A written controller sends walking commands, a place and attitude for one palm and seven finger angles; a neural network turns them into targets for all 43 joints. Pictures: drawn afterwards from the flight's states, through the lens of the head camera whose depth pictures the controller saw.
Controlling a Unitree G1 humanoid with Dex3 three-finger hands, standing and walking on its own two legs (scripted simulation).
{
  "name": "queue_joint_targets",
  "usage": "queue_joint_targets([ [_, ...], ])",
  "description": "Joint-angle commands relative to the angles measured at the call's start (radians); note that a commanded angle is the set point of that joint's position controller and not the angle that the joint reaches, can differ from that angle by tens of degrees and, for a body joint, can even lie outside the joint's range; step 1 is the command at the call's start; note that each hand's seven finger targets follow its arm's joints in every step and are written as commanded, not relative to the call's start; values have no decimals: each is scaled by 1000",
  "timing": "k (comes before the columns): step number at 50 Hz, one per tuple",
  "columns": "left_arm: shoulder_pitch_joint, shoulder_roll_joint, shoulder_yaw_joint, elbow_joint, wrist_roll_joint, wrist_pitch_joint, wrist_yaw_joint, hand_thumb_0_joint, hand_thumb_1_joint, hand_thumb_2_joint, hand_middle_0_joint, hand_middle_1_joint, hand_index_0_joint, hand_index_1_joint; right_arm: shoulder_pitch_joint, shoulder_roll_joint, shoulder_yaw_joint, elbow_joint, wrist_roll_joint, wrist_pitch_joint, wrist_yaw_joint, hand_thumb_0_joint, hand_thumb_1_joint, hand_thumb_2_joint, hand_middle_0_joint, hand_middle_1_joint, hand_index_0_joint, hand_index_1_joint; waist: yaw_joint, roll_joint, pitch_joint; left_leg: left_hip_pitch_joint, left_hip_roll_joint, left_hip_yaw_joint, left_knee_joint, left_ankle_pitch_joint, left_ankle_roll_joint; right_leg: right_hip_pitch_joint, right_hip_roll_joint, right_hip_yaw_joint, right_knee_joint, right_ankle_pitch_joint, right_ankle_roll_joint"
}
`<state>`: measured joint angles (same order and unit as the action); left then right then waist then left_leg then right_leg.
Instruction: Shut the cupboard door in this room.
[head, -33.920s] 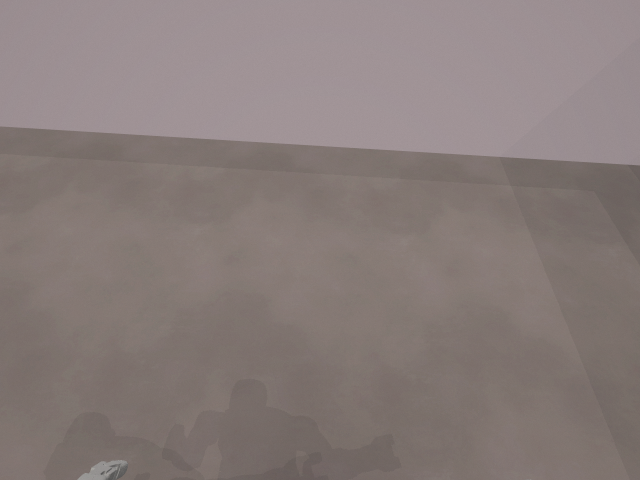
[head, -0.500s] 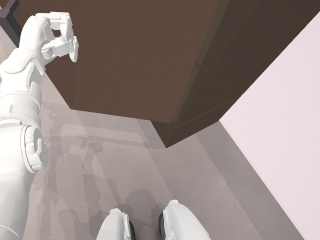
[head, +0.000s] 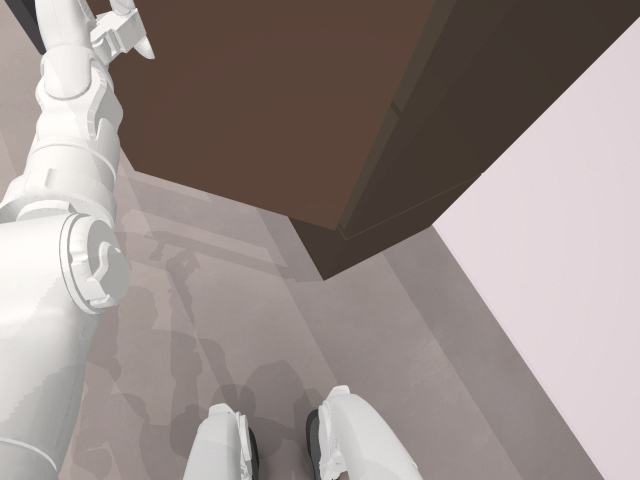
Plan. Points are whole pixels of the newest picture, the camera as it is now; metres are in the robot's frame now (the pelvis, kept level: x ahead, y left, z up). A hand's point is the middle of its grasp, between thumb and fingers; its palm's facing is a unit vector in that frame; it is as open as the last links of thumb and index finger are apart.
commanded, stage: pull the fist back off the door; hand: left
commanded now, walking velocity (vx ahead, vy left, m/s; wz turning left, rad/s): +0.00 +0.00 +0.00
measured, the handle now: out of the picture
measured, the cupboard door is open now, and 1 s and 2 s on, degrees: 46 46 46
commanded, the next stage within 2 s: draw the hand back to the body in 0.70 s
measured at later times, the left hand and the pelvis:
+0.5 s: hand (146, 81) +0.52 +0.11 +0.11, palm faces +0.09 -1.00 +0.00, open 3.1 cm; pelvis +0.03 -0.01 +0.04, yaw +0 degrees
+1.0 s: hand (145, 113) +0.47 +0.10 +0.13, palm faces +0.09 -1.00 -0.03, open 3.1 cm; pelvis +0.01 -0.01 +0.05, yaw +0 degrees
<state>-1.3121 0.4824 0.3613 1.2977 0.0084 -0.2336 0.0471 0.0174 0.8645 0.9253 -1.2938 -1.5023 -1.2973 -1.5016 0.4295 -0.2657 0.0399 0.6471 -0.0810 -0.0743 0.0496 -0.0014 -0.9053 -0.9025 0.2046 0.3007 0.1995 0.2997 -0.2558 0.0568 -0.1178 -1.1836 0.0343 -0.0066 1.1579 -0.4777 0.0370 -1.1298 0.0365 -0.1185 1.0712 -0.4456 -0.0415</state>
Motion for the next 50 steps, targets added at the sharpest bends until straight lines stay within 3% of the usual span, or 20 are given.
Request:
queue_joint_targets([
  [1, -477, 148, -32, -280, 102, -147, 103, 0, 900, 900, -1300, -1500, -1300, -1500, 286, -181, -86, -7, -7, 35, 33, 0, -900, -900, 200, 300, 200, 300, -35, 180, -659, 609, -1, -95, -120, 468, -13, 259, 16, 80, -144, 344, 23],
  [2, -459, 187, -1, -287, 88, -150, 81, 0, 900, 900, -1300, -1500, -1300, -1500, 286, -184, -89, -10, 1, 46, 29, 0, -900, -900, 200, 300, 200, 300, -22, 159, -679, 607, -4, -88, -133, 471, -11, 318, 17, 87, -153, 374, 22],
  [5, -402, 184, 18, -270, 29, -139, 23, 0, 900, 900, -1300, -1500, -1300, -1500, 273, -178, -84, -20, 22, 63, 17, 0, -900, -900, 200, 300, 200, 300, -7, 130, -636, 573, -14, -64, -171, 430, -5, 403, 21, 100, -191, 399, 24],
  [6, -376, 226, 61, -276, 15, -144, 18, 0, 900, 900, -1300, -1500, -1300, -1500, 271, -176, -82, -24, 23, 66, 10, 0, -900, -900, 200, 300, 200, 300, 12, 102, -627, 546, -18, -57, -186, 412, -3, 454, 21, 105, -199, 403, 25],
  [9, -269, 203, 75, -316, -11, -186, 18, 0, 900, 900, -1300, -1500, -1300, -1500, 259, -162, -81, -37, 27, 62, 6, 0, -900, -900, 200, 300, 200, 300, 41, 81, -584, 535, -24, -33, -216, 415, 0, 523, 21, 114, -219, 452, 25],
  [10, -227, 181, 63, -334, -6, -206, 20, 0, 900, 900, -1300, -1500, -1300, -1500, 255, -156, -83, -40, 27, 62, 8, 0, -900, -900, 200, 300, 200, 300, 54, 97, -582, 555, -24, -31, -222, 447, -3, 523, 19, 110, -216, 478, 23],
  [15, -60, 19, -31, -295, -30, -227, 1, 0, 900, 900, -1300, -1500, -1300, -1500, 235, -150, -99, -36, 37, 73, 14, 0, -900, -900, 200, 300, 200, 300, 52, 17, -445, 560, -29, -10, -258, 429, -2, 520, 18, 103, -252, 484, 26],
  [18, 11, -38, -51, -324, -61, -229, -6, 0, 900, 900, -1300, -1500, -1300, -1500, 214, -148, -107, -43, 42, 81, 12, 0, -900, -900, 200, 300, 200, 300, 72, -21, -427, 570, -36, -1, -275, 434, -2, 552, 15, 102, -263, 503, 27],
  [22, 36, -60, -65, -453, -66, -283, 10, 0, 900, 900, -1300, -1500, -1300, -1500, 174, -138, -116, -45, 49, 78, 8, 0, -900, -900, 200, 300, 200, 300, 99, 11, -475, 651, -35, -3, -273, 493, -7, 559, 10, 101, -247, 539, 24],
  [24, 47, -106, -108, -496, -64, -301, 18, 0, 900, 900, -1300, -1500, -1300, -1500, 151, -132, -118, -47, 52, 76, 6, 0, -900, -900, 200, 300, 200, 300, 99, 44, -462, 691, -35, -2, -265, 519, -7, 530, 8, 97, -243, 539, 22],
  [26, 68, -114, -117, -490, -57, -305, 27, 0, 900, 900, -1300, -1500, -1300, -1500, 133, -132, -121, -35, 54, 78, 2, 0, -900, -900, 200, 300, 200, 300, 102, 8, -454, 697, -30, -13, -270, 511, -13, 521, 6, 93, -238, 519, 24],
  [28, 74, -154, -154, -508, -60, -304, 31, 0, 900, 900, -1300, -1500, -1300, -1500, 100, -128, -120, -39, 59, 77, -1, 0, -900, -900, 200, 300, 200, 300, 102, 23, -438, 701, -33, -7, -275, 477, -13, 514, 3, 97, -247, 498, 25],
  [30, 85, -127, -132, -530, -61, -306, 40, 0, 900, 900, -1300, -1500, -1300, -1500, 86, -132, -120, -40, 63, 76, -9, 0, -900, -900, 200, 300, 200, 300, 113, 12, -452, 714, -32, -13, -282, 478, -15, 525, 0, 95, -242, 492, 23],
  [31, 128, -162, -154, -522, -65, -300, 42, 0, 900, 900, -1300, -1500, -1300, -1500, 68, -126, -118, -49, 64, 76, -9, 0, -900, -900, 200, 300, 200, 300, 119, -3, -436, 707, -33, -10, -286, 466, -15, 529, 2, 93, -246, 486, 23],
  [34, 55, -125, -141, -495, -60, -298, 54, 0, 900, 900, -1300, -1500, -1300, -1500, 47, -130, -111, -39, 65, 75, -25, 0, -900, -900, 200, 300, 200, 300, 98, -35, -385, 656, -38, -10, -288, 385, -10, 523, -4, 103, -252, 446, 27],
  [35, 12, -151, -168, -479, -55, -300, 53, 0, 900, 900, -1300, -1500, -1300, -1500, 38, -125, -106, -33, 66, 71, -26, 0, -900, -900, 200, 300, 200, 300, 85, -40, -373, 648, -39, -14, -295, 356, -11, 506, -7, 103, -256, 421, 30],
  [40, 10, -192, -189, -414, -64, -306, 51, 0, 900, 900, -1300, -1500, -1300, -1500, 19, -126, -102, -30, 62, 56, -28, 0, -900, -900, 200, 300, 200, 300, 85, -32, -393, 664, -40, -26, -292, 329, -14, 468, -8, 96, -253, 370, 25],
  [42, 71, -144, -142, -382, -67, -295, 47, 0, 900, 900, -1300, -1500, -1300, -1500, 17, -132, -100, -42, 64, 58, -28, 0, -900, -900, 200, 300, 200, 300, 112, -52, -392, 630, -44, -18, -300, 305, -13, 502, -9, 101, -259, 357, 23],
  [45, 199, -85, -93, -484, -77, -280, 31, 0, 900, 900, -1300, -1500, -1300, -1500, 8, -130, -93, -87, 72, 65, -29, 0, -900, -900, 200, 300, 200, 300, 173, -20, -479, 662, -48, -2, -332, 365, -14, 624, -8, 107, -263, 427, 18],
  [50, 368, -73, -91, -698, -119, -230, -4, 0, 900, 900, -1300, -1500, -1300, -1500, -27, -119, -90, -140, 100, 68, -47, 0, -900, -900, 200, 300, 200, 300, 203, -101, -416, 650, -47, 28, -404, 342, -1, 775, -8, 122, -337, 470, 28],
])
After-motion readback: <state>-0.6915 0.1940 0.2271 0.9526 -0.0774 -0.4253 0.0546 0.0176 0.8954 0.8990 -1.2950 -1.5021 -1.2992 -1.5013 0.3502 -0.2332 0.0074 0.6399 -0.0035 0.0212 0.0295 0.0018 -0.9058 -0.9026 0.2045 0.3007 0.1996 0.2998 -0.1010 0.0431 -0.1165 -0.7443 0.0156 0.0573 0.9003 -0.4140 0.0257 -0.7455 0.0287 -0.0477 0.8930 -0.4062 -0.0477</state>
